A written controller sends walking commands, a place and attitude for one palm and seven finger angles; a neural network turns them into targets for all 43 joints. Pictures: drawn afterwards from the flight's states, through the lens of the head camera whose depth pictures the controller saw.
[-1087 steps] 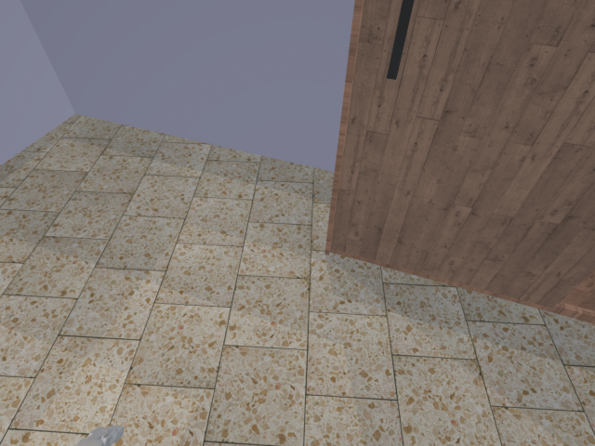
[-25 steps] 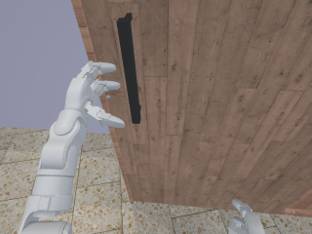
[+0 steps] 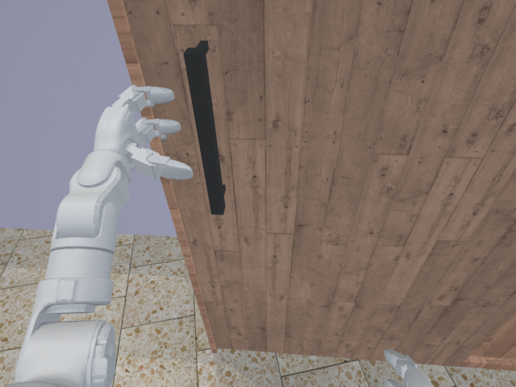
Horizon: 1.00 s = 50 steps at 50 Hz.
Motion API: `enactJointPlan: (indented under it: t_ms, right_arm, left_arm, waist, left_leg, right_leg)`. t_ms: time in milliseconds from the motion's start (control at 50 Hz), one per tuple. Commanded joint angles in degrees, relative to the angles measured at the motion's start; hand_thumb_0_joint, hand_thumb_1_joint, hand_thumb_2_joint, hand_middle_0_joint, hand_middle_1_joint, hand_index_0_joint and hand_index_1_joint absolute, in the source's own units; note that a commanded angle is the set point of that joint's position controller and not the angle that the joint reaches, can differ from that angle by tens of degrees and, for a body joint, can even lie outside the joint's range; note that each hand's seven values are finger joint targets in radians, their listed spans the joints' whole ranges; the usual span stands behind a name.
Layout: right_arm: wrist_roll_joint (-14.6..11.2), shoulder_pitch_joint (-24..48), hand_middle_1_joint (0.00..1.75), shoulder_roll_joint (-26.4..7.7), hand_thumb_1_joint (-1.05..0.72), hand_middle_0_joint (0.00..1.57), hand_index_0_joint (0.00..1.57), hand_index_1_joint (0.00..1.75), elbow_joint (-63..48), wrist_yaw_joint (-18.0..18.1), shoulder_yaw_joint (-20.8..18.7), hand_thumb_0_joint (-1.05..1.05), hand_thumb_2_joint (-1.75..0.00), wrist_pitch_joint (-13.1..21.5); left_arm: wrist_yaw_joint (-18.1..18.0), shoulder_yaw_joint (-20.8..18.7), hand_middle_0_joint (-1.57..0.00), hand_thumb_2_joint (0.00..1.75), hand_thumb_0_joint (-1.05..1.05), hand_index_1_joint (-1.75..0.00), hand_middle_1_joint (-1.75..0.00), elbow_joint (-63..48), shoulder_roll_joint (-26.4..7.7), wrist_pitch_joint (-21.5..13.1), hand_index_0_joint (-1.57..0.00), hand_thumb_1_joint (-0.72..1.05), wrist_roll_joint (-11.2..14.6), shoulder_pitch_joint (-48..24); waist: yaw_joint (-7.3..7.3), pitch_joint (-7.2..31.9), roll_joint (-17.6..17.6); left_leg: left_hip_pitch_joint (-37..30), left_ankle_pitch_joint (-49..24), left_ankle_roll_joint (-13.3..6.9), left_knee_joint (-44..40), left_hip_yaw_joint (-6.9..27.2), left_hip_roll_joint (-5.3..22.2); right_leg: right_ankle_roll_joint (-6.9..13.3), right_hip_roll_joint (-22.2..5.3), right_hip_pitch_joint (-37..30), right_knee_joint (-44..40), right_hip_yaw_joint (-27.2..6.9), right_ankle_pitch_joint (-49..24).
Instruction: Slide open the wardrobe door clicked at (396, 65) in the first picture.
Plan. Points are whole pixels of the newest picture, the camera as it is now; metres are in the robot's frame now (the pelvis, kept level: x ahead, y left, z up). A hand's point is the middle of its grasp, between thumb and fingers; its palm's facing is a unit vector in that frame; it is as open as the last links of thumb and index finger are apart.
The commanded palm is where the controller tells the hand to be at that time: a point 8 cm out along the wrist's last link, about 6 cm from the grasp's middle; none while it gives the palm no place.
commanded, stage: move the hooked fingers beside the handle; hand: left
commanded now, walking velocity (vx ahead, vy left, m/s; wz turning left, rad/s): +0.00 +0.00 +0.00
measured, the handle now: (211, 138) +0.44 +0.10 +0.21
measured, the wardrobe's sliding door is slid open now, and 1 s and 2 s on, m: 0.00 0.00 0.00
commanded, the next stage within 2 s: feel for the door with the fingertips in 0.34 s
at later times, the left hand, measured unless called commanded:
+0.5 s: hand (174, 177) +0.37 +0.15 +0.18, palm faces +0.01 -1.00 -0.04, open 14.0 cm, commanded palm +0.35 +0.19 +0.22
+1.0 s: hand (193, 153) +0.38 +0.12 +0.22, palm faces +0.01 -1.00 +0.00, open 14.0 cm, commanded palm +0.36 +0.17 +0.22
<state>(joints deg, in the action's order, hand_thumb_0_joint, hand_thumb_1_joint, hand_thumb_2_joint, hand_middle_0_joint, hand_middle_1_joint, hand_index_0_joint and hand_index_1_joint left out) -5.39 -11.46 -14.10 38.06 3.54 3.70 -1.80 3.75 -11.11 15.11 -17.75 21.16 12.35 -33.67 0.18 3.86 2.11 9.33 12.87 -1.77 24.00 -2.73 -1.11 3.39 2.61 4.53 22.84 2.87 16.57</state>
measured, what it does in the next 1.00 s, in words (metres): stands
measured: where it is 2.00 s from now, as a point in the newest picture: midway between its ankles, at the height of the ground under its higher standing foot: outside the picture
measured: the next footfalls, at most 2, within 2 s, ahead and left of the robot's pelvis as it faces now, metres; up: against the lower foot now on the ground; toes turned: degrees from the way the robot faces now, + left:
none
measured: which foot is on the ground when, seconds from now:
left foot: down 0.00-1.00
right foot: down 0.00-1.00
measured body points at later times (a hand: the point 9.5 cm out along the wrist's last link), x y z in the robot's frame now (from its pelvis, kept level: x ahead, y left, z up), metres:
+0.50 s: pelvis -0.01 -0.01 +0.00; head -0.03 -0.04 +0.45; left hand +0.36 +0.20 +0.19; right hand +0.17 -0.25 -0.09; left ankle +0.00 +0.10 -0.74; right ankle -0.04 -0.08 -0.74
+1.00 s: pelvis +0.00 -0.01 +0.00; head -0.02 -0.02 +0.45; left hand +0.37 +0.17 +0.22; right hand +0.17 -0.24 -0.09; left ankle +0.00 +0.10 -0.74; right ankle -0.04 -0.08 -0.74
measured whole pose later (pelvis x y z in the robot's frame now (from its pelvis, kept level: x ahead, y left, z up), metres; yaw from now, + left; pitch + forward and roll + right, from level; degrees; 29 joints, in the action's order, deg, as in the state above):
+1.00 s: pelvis +0.00 -0.01 +0.00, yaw +0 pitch -2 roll +1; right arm -4.4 -10.4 -13.4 36.6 3.1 3.2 -1.8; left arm 0.3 -7.4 10.5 -11.6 18.2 11.1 -30.1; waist -0.4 2.2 1.3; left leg 9.2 12.6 -1.3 23.4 -2.7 -0.8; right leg 4.0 2.9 4.8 22.9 2.8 16.6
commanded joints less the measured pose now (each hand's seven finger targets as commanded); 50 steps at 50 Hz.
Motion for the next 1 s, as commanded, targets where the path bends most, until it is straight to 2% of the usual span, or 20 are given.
enactJointPlan:
  t_ms: [0,60,120,160,200,240,260,300,340,380,460,500,540,560,620,660,720,820,880,980]
  right_arm:
    - [-1.22,7.85,0.3,-8.05,-0.9,0.2,0.2,0.3,-11.13,0.42,-2.61,0.0,-0.9,0.92]
    - [-0.32,9.91,0.3,-6.82,-0.9,0.2,0.2,0.3,-14.12,0.37,-2.96,0.0,-0.9,2.86]
    - [0.8,10.39,0.3,-5.3,-0.9,0.2,0.2,0.3,-13.97,0.4,-2.41,0.0,-0.9,5.53]
    - [1.27,9.6,0.3,-5.47,-0.9,0.2,0.2,0.3,-11.6,0.43,-2.44,0.0,-0.9,6.25]
    - [1.0,9.45,0.3,-5.74,-0.9,0.2,0.2,0.3,-9.99,0.35,-2.46,0.0,-0.9,5.99]
    - [0.24,9.12,0.3,-6.85,-0.9,0.2,0.2,0.3,-8.33,0.66,-2.51,0.0,-0.9,3.92]
    - [-0.05,9.1,0.3,-6.95,-0.9,0.2,0.2,0.3,-7.96,0.8,-2.03,0.0,-0.9,2.98]
    - [-1.04,8.67,0.3,-7.98,-0.9,0.2,0.2,0.3,-8.22,1.04,-1.68,0.0,-0.9,1.5]
    - [-1.47,8.45,0.3,-8.85,-0.9,0.2,0.2,0.3,-8.8,1.22,-1.96,0.0,-0.9,0.81]
    - [-1.16,8.6,0.3,-8.18,-0.9,0.2,0.2,0.3,-10.63,1.0,-2.35,0.0,-0.9,1.18]
    - [0.13,10.28,0.3,-5.94,-0.9,0.2,0.2,0.3,-13.91,0.83,-2.5,0.0,-0.9,4.41]
    - [0.79,9.14,0.3,-5.4,-0.9,0.2,0.2,0.3,-12.78,0.59,-2.3,0.0,-0.9,5.7]
    - [0.82,8.39,0.3,-5.94,-0.9,0.2,0.2,0.3,-11.14,0.27,-2.57,0.0,-0.9,5.81]
    - [0.69,8.67,0.3,-5.85,-0.9,0.2,0.2,0.3,-10.49,0.32,-2.48,0.0,-0.9,5.58]
    - [-0.12,7.81,0.3,-6.74,-0.9,0.2,0.2,0.3,-8.8,0.36,-2.59,0.0,-0.9,3.9]
    - [-0.57,8.23,0.3,-7.24,-0.9,0.2,0.2,0.3,-9.41,0.17,-2.56,0.0,-0.9,2.58]
    - [-0.4,8.96,0.3,-7.08,-0.9,0.2,0.2,0.3,-11.16,-0.09,-2.78,0.0,-0.9,2.21]
    - [0.98,9.62,0.3,-5.79,-0.9,0.2,0.2,0.3,-13.05,-0.24,-2.79,0.0,-0.9,3.43]
    - [1.11,8.67,0.3,-5.56,-0.9,0.2,0.2,0.3,-11.12,-0.13,-2.71,0.0,-0.9,3.31]
    - [0.5,8.34,0.3,-6.04,-0.9,0.2,0.2,0.3,-9.87,0.01,-2.64,0.0,-0.9,1.64]
  left_arm:
    - [3.82,0.86,-0.3,0.3,0.0,-1.2,-1.2,-0.61,-3.13,5.76,-0.3,-0.5,2.24,-8.97]
    - [3.63,-0.92,-0.3,0.3,0.0,-1.2,-1.2,-21.91,-6.16,-3.45,-0.3,-0.5,3.27,-18.46]
    - [1.02,-3.93,-0.3,0.3,0.0,-1.2,-1.2,-40.3,-11.89,-13.86,-0.3,-0.5,2.29,-29.8]
    - [-0.91,-6.11,-0.3,0.3,0.0,-1.2,-1.2,-38.07,-14.04,-15.89,-0.3,-0.5,1.6,-27.59]
    - [-1.43,-4.92,-0.3,0.3,0.0,-1.2,-1.2,-28.33,-11.64,-12.94,-0.3,-0.5,1.02,-24.02]
    - [-1.12,-5.31,-0.3,0.3,0.0,-1.2,-1.2,-12.35,-11.39,-5.85,-0.3,-0.5,0.45,-17.1]
    - [-0.42,-2.23,-0.3,0.3,0.0,-1.2,-1.2,-6.37,-8.13,-2.01,-0.3,-0.5,0.55,-15.91]
    - [1.45,-0.43,-0.3,0.3,0.0,-1.2,-1.2,3.89,-6.25,4.5,-0.3,-0.5,0.93,-11.57]
    - [3.18,-1.17,-0.3,0.3,0.0,-1.2,-1.2,8.29,-7.05,6.54,-0.3,-0.5,1.64,-11.29]
    - [4.73,-0.36,-0.3,0.3,0.0,-1.2,-1.2,0.92,-6.96,3.4,-0.3,-0.5,2.39,-16.5]
    - [3.91,-2.98,-0.3,0.3,0.0,-1.2,-1.2,-27.53,-11.86,-12.66,-0.3,-0.5,3.04,-32.89]
    - [2.71,-3.87,-0.3,0.3,0.0,-1.2,-1.2,-29.71,-11.45,-17.42,-0.3,-0.5,2.97,-31.73]
    - [1.48,-5.96,-0.3,0.3,0.0,-1.2,-1.2,-24.96,-13.29,-17.26,-0.3,-0.5,2.25,-26.42]
    - [1.15,-3.42,-0.3,0.3,0.0,-1.2,-1.2,-20.59,-9.76,-15.3,-0.3,-0.5,1.75,-24.59]
    - [0.05,-0.22,-0.3,0.3,0.0,-1.2,-1.2,-5.99,-5.48,-5.84,-0.3,-0.5,0.39,-18.93]
    - [0.0,2.01,-0.3,0.3,0.0,-1.2,-1.2,-2.32,-2.3,-0.55,-0.3,-0.5,0.16,-16.16]
    - [-0.25,0.94,-0.3,0.3,0.0,-1.2,-1.2,-8.2,-2.68,1.06,-0.3,-0.5,0.97,-18.66]
    - [-2.35,-3.8,-0.3,0.3,0.0,-1.2,-1.2,-24.42,-7.13,-7.99,-0.3,-0.5,1.47,-24.08]
    - [-4.15,-3.14,-0.3,0.3,0.0,-1.2,-1.2,-20.56,-7.29,-9.46,-0.3,-0.5,-0.25,-24.71]
    - [-3.92,2.17,-0.3,0.3,0.0,-1.2,-1.2,-11.83,-2.66,-3.19,-0.3,-0.5,-2.14,-24.17]
  waist:
    - [-0.28,3.06,-5.59]
    - [-0.65,13.48,-4.85]
    - [-0.59,24.15,2.35]
    - [-0.28,23.89,2.49]
    - [-0.09,18.23,0.44]
    - [-0.31,7.35,-2.74]
    - [0.47,2.29,-3.89]
    - [0.36,-1.97,-6.3]
    - [0.04,-0.77,-7.58]
    - [0.44,3.78,-7.43]
    - [-0.02,20.83,-0.24]
    - [0.13,24.07,0.46]
    - [-0.72,22.04,-0.05]
    - [-0.24,18.02,-0.76]
    - [0.3,5.86,-3.28]
    - [-0.14,3.14,-3.83]
    - [-0.75,8.4,-4.11]
    - [-1.94,19.76,-7.01]
    - [-1.02,15.5,-6.3]
    - [0.37,9.41,-0.18]
  left_leg:
    - [-4.35,-11.01,-1.44,-0.79,3.29,0.88]
    - [-9.68,-16.18,-1.95,0.12,3.97,0.62]
    - [-17.28,-22.83,-1.81,1.12,4.37,0.53]
    - [-18.03,-23.75,-1.48,1.2,4.62,1.15]
    - [-14.44,-19.68,-1.45,0.75,3.59,1.02]
    - [-7.9,-11.47,-1.49,-0.5,2.92,0.52]
    - [-5.25,-8.44,-1.44,-1.14,2.84,0.38]
    - [-1.94,-4.55,-1.43,-1.42,3.11,0.19]
    - [-1.78,-4.81,-1.66,-0.81,3.33,0.24]
    - [-2.5,-6.88,-2.01,0.0,3.45,0.08]
    - [-11.47,-15.88,-2.43,0.81,4.12,-0.42]
    - [-14.55,-19.19,-2.39,1.24,4.08,-0.19]
    - [-13.14,-18.65,-2.13,1.04,3.76,0.19]
    - [-11.32,-16.97,-2.11,0.77,3.17,0.14]
    - [-5.72,-9.03,-1.7,-0.12,2.82,0.33]
    - [-4.21,-7.84,-1.84,-0.44,2.82,0.26]
    - [-5.74,-11.02,-1.94,-0.01,3.32,0.19]
    - [-9.58,-18.99,-2.11,0.23,2.89,-0.01]
    - [-9.44,-17.69,-2.1,-0.07,2.55,0.51]
    - [-9.66,-14.38,-1.71,-0.31,2.5,0.5]
  right_leg:
    - [-3.05,-2.7,6.52,-4.02,-2.17,-19.76]
    - [-2.29,-2.73,2.3,-2.2,-2.66,-24.46]
    - [-1.73,-2.71,-0.55,-0.04,-3.2,-27.01]
    - [-1.91,-2.54,-0.08,-0.07,-2.98,-26.3]
    - [-2.32,-2.5,0.8,-1.18,-2.92,-25.13]
    - [-2.84,-2.47,4.21,-3.91,-3.29,-19.57]
    - [-3.31,-2.8,6.59,-4.9,-3.49,-17.0]
    - [-4.31,-3.09,8.91,-6.32,-4.13,-12.75]
    - [-5.24,-3.59,8.65,-6.36,-4.67,-13.34]
    - [-5.25,-3.85,7.08,-4.73,-4.65,-17.46]
    - [-2.48,-3.35,-1.07,-1.28,-4.4,-25.63]
    - [-2.52,-3.01,-2.06,-0.33,-4.05,-28.24]
    - [-2.84,-2.96,-2.31,-0.67,-3.96,-28.26]
    - [-2.93,-3.0,-0.77,-1.13,-3.75,-27.38]
    - [-3.91,-2.76,6.51,-4.03,-3.78,-19.03]
    - [-4.43,-2.96,7.79,-4.56,-3.75,-16.81]
    - [-4.04,-2.91,5.14,-3.31,-3.49,-20.24]
    - [-3.33,-3.01,-3.72,-0.44,-3.59,-31.51]
    - [-3.09,-2.54,-0.97,-1.31,-3.43,-27.91]
    - [-2.76,-2.29,4.42,-3.42,-3.33,-22.17]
